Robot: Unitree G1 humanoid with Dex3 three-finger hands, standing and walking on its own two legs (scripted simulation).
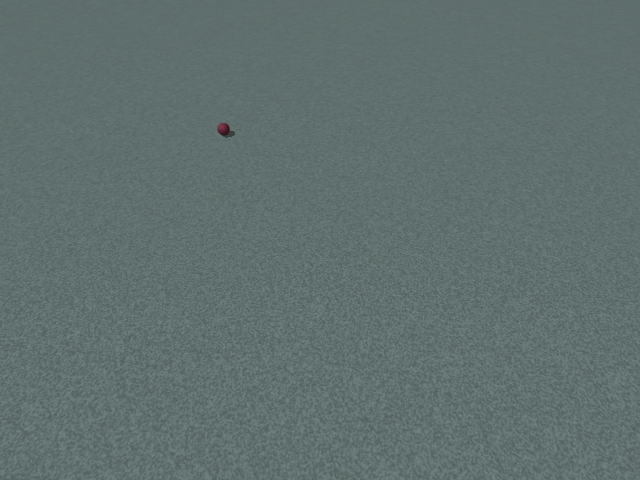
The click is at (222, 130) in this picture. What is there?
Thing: free ball
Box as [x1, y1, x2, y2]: [218, 123, 229, 134]
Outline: 219,124 219,133 226,134 229,131 228,126 225,123
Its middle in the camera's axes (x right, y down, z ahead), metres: -0.54 -0.64 +2.19
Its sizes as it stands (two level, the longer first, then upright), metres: 0.068 0.068 0.068
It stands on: the floor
